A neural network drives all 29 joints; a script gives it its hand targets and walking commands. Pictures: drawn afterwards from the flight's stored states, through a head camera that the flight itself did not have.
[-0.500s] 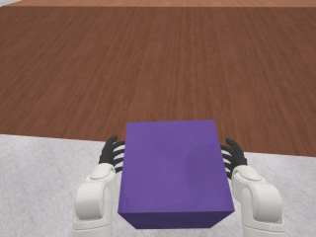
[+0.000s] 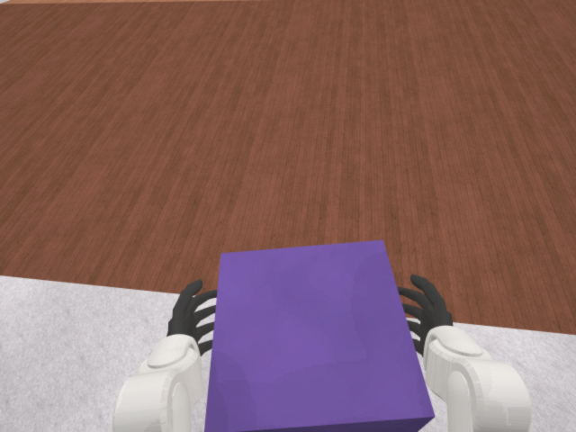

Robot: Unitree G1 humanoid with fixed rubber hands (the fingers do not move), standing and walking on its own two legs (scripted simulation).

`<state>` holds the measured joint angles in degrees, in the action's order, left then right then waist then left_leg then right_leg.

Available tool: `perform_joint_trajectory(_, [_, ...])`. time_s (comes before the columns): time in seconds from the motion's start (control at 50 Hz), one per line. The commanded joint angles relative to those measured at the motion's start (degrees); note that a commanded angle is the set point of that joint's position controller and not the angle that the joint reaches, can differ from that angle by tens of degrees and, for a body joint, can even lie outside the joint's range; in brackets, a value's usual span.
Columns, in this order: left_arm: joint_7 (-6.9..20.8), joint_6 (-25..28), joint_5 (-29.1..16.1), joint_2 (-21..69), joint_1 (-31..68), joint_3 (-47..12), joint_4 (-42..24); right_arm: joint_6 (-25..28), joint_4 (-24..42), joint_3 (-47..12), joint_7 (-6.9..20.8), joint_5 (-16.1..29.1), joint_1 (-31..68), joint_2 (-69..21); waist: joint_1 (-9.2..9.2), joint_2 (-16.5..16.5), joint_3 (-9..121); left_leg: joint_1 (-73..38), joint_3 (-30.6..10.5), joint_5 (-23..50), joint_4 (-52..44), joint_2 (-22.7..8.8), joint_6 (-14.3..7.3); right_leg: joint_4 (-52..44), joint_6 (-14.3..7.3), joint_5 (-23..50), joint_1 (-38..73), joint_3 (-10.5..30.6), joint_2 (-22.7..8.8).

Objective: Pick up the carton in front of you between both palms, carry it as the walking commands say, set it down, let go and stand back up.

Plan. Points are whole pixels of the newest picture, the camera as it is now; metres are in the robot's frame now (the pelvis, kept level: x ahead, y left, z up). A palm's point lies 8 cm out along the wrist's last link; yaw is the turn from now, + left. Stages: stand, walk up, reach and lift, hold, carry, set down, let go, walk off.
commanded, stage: carry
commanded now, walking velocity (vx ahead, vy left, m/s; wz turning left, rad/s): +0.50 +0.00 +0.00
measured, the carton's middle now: (310, 359) +0.23 +0.00 +0.01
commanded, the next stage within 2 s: none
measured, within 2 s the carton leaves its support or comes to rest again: neither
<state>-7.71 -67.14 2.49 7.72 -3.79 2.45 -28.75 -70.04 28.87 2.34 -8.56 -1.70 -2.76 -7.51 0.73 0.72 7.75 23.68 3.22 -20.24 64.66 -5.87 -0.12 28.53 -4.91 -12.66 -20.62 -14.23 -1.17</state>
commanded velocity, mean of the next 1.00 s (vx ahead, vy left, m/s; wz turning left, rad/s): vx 0.50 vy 0.00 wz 0.00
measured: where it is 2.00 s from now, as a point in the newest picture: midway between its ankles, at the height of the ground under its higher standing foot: (310, 213)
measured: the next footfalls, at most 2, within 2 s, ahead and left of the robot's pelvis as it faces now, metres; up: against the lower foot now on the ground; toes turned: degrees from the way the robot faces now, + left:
left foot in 0.36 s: +0.42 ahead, +0.11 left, +0.00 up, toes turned +9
right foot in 0.80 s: +0.66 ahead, -0.14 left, +0.00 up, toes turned -13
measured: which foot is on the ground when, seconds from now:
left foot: up 0.00-0.34, down 0.36-0.80, up 0.82-1.00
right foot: down 0.00-0.40, up 0.42-0.78, down 0.80-1.00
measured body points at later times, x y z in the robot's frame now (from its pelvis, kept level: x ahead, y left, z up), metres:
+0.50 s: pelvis +0.32 +0.02 +0.00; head +0.31 +0.03 +0.45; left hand +0.58 +0.15 +0.08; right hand +0.54 -0.15 +0.08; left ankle +0.38 +0.10 -0.73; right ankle +0.18 -0.08 -0.64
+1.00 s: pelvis +0.60 -0.05 +0.00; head +0.65 -0.07 +0.45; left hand +0.97 +0.10 +0.12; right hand +0.97 -0.21 +0.12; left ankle +0.57 +0.07 -0.64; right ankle +0.62 -0.14 -0.73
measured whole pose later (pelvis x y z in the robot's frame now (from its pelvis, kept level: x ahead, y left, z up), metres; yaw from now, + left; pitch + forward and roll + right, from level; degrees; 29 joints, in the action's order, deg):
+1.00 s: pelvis +0.60 -0.05 +0.00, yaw -2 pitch +5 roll +1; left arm -12.0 -67.6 -0.6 5.9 33.5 15.6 -7.3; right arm -69.8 6.7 16.4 -11.3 0.8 36.5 -3.6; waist 2.6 1.6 -0.8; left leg 34.8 3.6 -22.2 69.1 -2.6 -2.4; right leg 31.5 -3.6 -14.0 -22.4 -10.3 -2.7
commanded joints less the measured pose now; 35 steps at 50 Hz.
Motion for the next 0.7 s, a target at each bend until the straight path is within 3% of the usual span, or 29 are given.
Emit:
perform_joint_trajectory(0.0, [7.59, 1.04, -16.15, 47.29, 23.83, -38.22, -8.29, 4.27, 7.54, -37.43, 8.15, 14.48, 24.23, -46.46, -0.23, -4.00, 11.68, 11.78, -1.88, 5.19, -3.92, -2.74, -0.02, -18.10, -2.63, 2.53, 19.30, 22.38, -16.86])
perform_joint_trajectory(0.02, [8.18, 1.55, -16.94, 46.65, 25.00, -38.75, -8.90, 4.74, 6.73, -37.77, 8.16, 13.76, 23.45, -47.16, -0.30, -6.79, 11.42, 10.97, -0.28, 5.86, -7.36, -1.60, 0.36, -18.17, -1.96, 3.44, 19.00, 19.32, -15.26])
perform_joint_trajectory(0.04, [8.44, 1.65, -17.65, 46.85, 25.63, -40.23, -8.97, 5.32, 7.06, -36.56, 8.12, 13.10, 22.66, -45.48, -0.02, -5.35, 10.30, 11.96, 0.96, 6.19, -9.30, -1.41, 0.54, -19.29, -3.12, 3.29, 18.00, 18.70, -16.66])
perform_joint_trajectory(0.08, [8.73, 1.47, -17.41, 43.95, 23.54, -39.71, -6.72, 5.20, 6.27, -35.95, 7.23, 11.58, 22.87, -44.02, -0.24, -5.82, 7.57, 14.48, 2.54, 9.17, -16.37, -1.10, 1.26, -20.25, -3.37, 1.89, 19.69, 16.19, -14.88])
perform_joint_trajectory(0.12, [8.52, 1.11, -17.74, 43.28, 23.21, -38.32, -8.47, 4.83, 7.65, -36.13, 6.76, 12.15, 22.45, -43.18, 0.29, -6.02, 4.80, 14.77, 4.16, 13.61, -23.15, -0.49, 1.52, -19.63, -3.17, 8.89, 20.79, 12.44, -13.33])
perform_joint_trajectory(0.14, [7.99, 0.79, -17.43, 43.02, 21.67, -38.78, -7.93, 4.68, 9.22, -36.70, 6.71, 12.96, 22.58, -44.22, 0.44, -6.96, 5.84, 13.33, 5.73, 14.16, -25.50, 0.52, 1.14, -18.64, -2.64, 13.02, 22.40, 10.36, -12.68])
perform_joint_trajectory(0.16, [7.68, 0.79, -17.09, 42.13, 21.93, -37.65, -7.99, 4.37, 11.15, -36.86, 6.57, 13.66, 24.62, -42.71, 0.30, -8.20, 5.55, 13.31, 5.31, 14.11, -27.57, 0.38, 0.62, -18.03, -2.61, 16.13, 23.90, 12.21, -12.88])
perform_joint_trajectory(0.18, [7.25, 0.33, -16.29, 40.61, 20.74, -36.48, -7.97, 3.76, 8.37, -37.14, 6.14, 14.24, 22.42, -42.71, 0.11, -9.08, 3.91, 13.37, 7.17, 15.69, -29.63, 1.83, 0.08, -18.23, -2.69, 18.76, 23.84, 9.23, -12.85])
perform_joint_trajectory(0.2, [7.30, 0.25, -16.79, 41.66, 20.06, -35.85, -8.60, 3.54, 11.77, -37.49, 5.87, 13.98, 24.66, -41.89, 0.73, -7.51, 2.73, 12.67, 6.47, 15.94, -30.11, 0.66, 0.05, -17.88, -2.99, 19.24, 23.88, 10.58, -13.48])
perform_joint_trajectory(0.24, [6.56, -0.59, -15.22, 38.63, 21.07, -36.01, -8.96, 2.70, 9.94, -35.67, 5.57, 13.50, 22.73, -40.10, -0.07, -10.38, 1.36, 8.92, 7.27, 18.73, -34.28, 0.77, -0.98, -17.11, -1.02, 20.18, 22.42, 7.17, -12.56])
perform_joint_trajectory(0.26, [6.26, -1.23, -15.64, 38.95, 19.61, -35.46, -7.33, 2.32, 11.97, -35.54, 5.47, 13.67, 24.20, -37.62, 0.73, -6.75, 1.04, 7.18, 9.45, 18.42, -32.50, 2.17, -1.39, -15.97, -1.41, 20.25, 22.49, 7.44, -12.58])
perform_joint_trajectory(0.28, [6.01, -1.04, -15.14, 37.38, 20.52, -34.49, -9.18, 1.64, 9.64, -36.16, 5.18, 14.51, 24.44, -40.38, 0.37, -10.21, -0.19, 7.28, 11.17, 15.94, -35.98, 2.89, -1.68, -11.34, -1.12, 28.57, 25.24, 5.82, -11.87])
perform_joint_trajectory(0.3, [5.35, -1.50, -14.38, 36.72, 20.57, -34.38, -8.26, 1.34, 8.95, -34.55, 5.76, 15.06, 24.15, -39.17, -0.09, -9.15, 0.39, 0.22, 13.67, 13.97, -35.36, 5.07, -1.84, -7.97, -1.39, 34.91, 21.89, 5.79, -11.53])
perform_joint_trajectory(0.32, [5.24, -1.85, -15.22, 37.16, 20.20, -34.52, -6.92, 1.24, 8.52, -35.12, 5.25, 14.25, 21.91, -36.80, -1.24, -6.66, 4.76, -8.54, 14.04, 11.98, -38.14, 7.04, -2.74, 0.01, 0.46, 37.92, 21.46, 3.02, -10.87])
perform_joint_trajectory(0.34, [5.03, -2.03, -13.73, 34.76, 21.56, -34.36, -10.25, 1.14, 7.30, -33.20, 5.02, 13.41, 21.09, -37.16, -1.78, -5.39, 8.80, -20.89, 11.21, 9.86, -38.77, 4.31, -3.00, 9.49, 2.65, 31.61, 14.73, 1.28, -8.91])
perform_joint_trajectory(0.36, [5.29, -2.30, -15.94, 36.28, 25.18, -36.46, -12.50, 1.60, 8.77, -32.62, 5.24, 13.71, 22.65, -37.49, -2.97, 8.50, 14.04, -31.88, -18.02, -0.02, -46.21, -11.94, -9.08, 29.01, 6.00, 14.37, -0.66, 1.19, -2.58])
perform_joint_trajectory(0.38, [5.50, -2.52, -15.95, 36.97, 25.73, -36.13, -12.96, 1.58, 9.04, -33.68, 5.09, 14.40, 25.25, -38.97, -2.76, 18.29, 15.18, -39.79, -34.39, 5.20, -50.94, -18.72, -14.58, 40.45, 5.74, -10.64, -15.44, 5.55, 3.11])
perform_joint_trajectory(0.4, [5.77, -2.19, -18.58, 40.90, 25.37, -36.89, -12.12, 1.72, 14.11, -35.21, 5.47, 16.28, 27.21, -40.42, -2.37, 13.18, 15.32, -39.06, -30.80, 9.77, -51.12, -19.24, -15.74, 47.66, 4.30, -13.75, -19.51, 12.38, 0.02])
perform_joint_trajectory(0.42, [6.05, -1.65, -17.54, 42.31, 27.47, -36.45, -13.44, 1.78, 12.74, -36.31, 5.86, 16.84, 27.51, -42.66, -2.00, 6.23, 15.28, -35.87, -25.78, 13.66, -50.09, -17.87, -13.51, 48.15, 3.15, -12.23, -18.56, 14.50, -2.85])
perform_joint_trajectory(0.46, [6.74, -0.83, -17.36, 43.80, 27.48, -36.77, -11.99, 2.95, 13.28, -37.36, 6.15, 17.02, 29.38, -44.71, -1.03, 0.17, 12.69, -25.92, -14.33, 14.92, -51.49, -14.46, -8.79, 39.49, 2.55, -4.46, -14.77, 15.62, -6.89])
perform_joint_trajectory(0.48, [7.01, -0.66, -17.28, 45.09, 28.84, -37.24, -11.96, 3.12, 14.65, -37.60, 6.35, 17.55, 32.42, -44.91, -1.38, 4.75, 13.07, -23.97, -8.69, 11.16, -51.66, -11.72, -6.78, 33.97, 3.13, -3.91, -11.97, 13.69, -5.88])
perform_joint_trajectory(0.5, [6.56, -0.30, -17.33, 45.17, 29.81, -36.78, -12.03, 3.35, 15.88, -38.23, 6.83, 18.98, 33.37, -45.55, -1.53, 7.64, 12.04, -24.17, -7.32, 10.12, -53.12, -11.00, -6.30, 31.88, 3.34, -2.12, -13.35, 12.11, -4.89])
perform_joint_trajectory(0.52, [5.99, -0.13, -16.56, 44.29, 30.20, -36.40, -12.05, 3.08, 14.82, -38.25, 6.88, 18.75, 32.86, -44.81, -1.57, 5.14, 11.13, -21.92, -5.11, 11.04, -54.63, -11.75, -7.18, 29.27, 3.26, -2.84, -12.75, 10.74, -4.94])
perform_joint_trajectory(0.56, [4.80, -0.50, -15.24, 40.23, 29.58, -34.35, -11.74, 2.71, 14.80, -37.69, 6.14, 19.26, 34.76, -40.58, -1.81, 7.41, 11.48, -22.20, -3.78, 4.93, -55.62, -11.23, -8.84, 21.66, 4.27, -0.82, -13.82, 10.18, -4.95])
perform_joint_trajectory(0.58, [4.16, -0.77, -16.65, 40.23, 31.54, -34.48, -9.35, 2.45, 15.55, -36.46, 5.65, 19.11, 37.00, -37.60, -2.16, 3.65, 9.38, -22.70, -2.22, 10.28, -55.60, -10.68, -8.65, 19.63, 4.19, 1.90, -15.04, 8.59, -4.93])
perform_joint_trajectory(0.6, [3.37, -0.91, -16.83, 37.48, 34.51, -33.51, -9.67, 2.16, 13.31, -35.20, 4.74, 18.21, 38.01, -34.79, -1.98, 4.33, 8.67, -24.03, -1.92, 12.11, -54.20, -9.97, -9.22, 15.51, 4.32, 1.17, -15.83, 9.33, -4.51])
perform_joint_trajectory(0.62, [2.33, -1.28, -15.01, 34.24, 34.80, -31.71, -8.14, 1.62, 11.07, -34.20, 4.25, 18.18, 38.10, -33.42, -2.41, 4.57, 7.50, -22.04, 1.40, 13.50, -54.00, -9.86, -9.12, 12.21, 4.41, 5.35, -14.83, 7.09, -4.72])
perform_joint_trajectory(0.64, [1.52, -1.74, -14.93, 32.69, 36.66, -31.55, -6.03, 1.37, 9.38, -32.56, 3.39, 16.82, 40.30, -30.13, -1.87, 9.53, 6.37, -18.11, 3.36, 11.40, -54.43, -8.36, -7.90, 10.37, 4.31, 7.29, -10.24, 7.02, -4.44])
perform_joint_trajectory(0.68, [-0.44, -2.54, -12.77, 26.43, 41.27, -27.18, -2.05, 0.47, 2.91, -29.51, 1.94, 16.07, 44.10, -26.78, -1.55, 9.22, 4.87, -15.98, 3.71, 5.80, -55.14, -8.67, -6.32, 8.30, 4.13, 8.88, -7.31, 7.50, -4.90])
